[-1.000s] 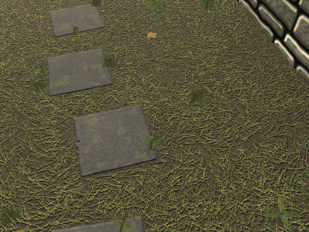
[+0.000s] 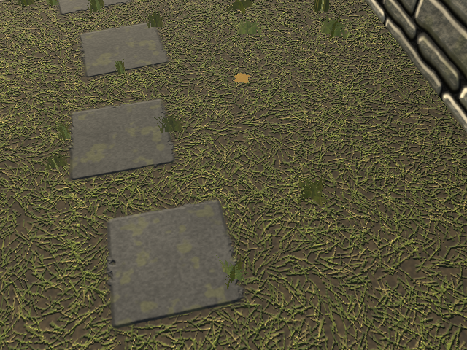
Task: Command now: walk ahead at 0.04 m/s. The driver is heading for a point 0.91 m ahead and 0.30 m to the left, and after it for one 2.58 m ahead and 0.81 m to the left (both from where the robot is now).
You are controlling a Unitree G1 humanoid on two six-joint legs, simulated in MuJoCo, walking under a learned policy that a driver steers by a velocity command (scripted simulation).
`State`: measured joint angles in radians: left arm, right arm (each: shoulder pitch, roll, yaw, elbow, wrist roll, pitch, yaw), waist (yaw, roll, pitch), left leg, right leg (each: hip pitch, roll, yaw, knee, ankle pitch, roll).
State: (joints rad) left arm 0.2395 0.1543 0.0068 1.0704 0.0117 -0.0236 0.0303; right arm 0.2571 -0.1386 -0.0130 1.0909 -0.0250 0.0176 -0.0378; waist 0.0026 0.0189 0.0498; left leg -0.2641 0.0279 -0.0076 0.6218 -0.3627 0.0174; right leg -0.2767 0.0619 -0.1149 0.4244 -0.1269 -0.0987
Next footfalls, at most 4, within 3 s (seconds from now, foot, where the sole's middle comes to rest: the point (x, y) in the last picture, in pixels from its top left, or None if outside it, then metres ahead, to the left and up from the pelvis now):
0.02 left None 0.05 0.13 -0.77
1.02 left None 0.45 0.08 -0.77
1.58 right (219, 247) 0.84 0.09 -0.77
2.08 left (121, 239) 0.87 0.42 -0.77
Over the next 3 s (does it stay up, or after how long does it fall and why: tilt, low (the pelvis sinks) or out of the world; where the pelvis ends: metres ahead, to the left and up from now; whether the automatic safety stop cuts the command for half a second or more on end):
stays up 1.24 0.46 0.01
